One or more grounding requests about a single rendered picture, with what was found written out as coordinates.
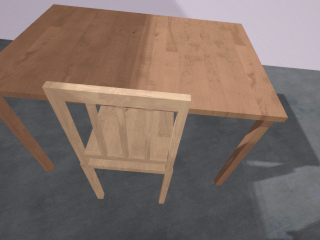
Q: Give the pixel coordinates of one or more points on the table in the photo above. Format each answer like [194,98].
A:
[212,61]

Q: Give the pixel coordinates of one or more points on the chair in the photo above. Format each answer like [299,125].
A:
[125,139]

